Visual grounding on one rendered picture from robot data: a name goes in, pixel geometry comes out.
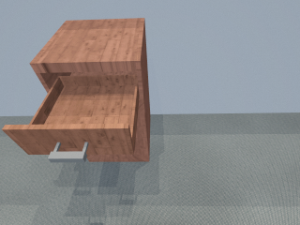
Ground handle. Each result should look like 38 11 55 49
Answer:
48 142 89 163

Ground drawer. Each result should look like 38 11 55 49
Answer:
2 74 140 155

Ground cabinet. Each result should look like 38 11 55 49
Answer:
29 18 151 162

